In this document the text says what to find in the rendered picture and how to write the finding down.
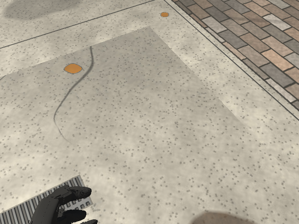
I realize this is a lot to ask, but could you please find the left robot hand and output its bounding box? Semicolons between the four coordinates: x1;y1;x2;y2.
28;185;98;224

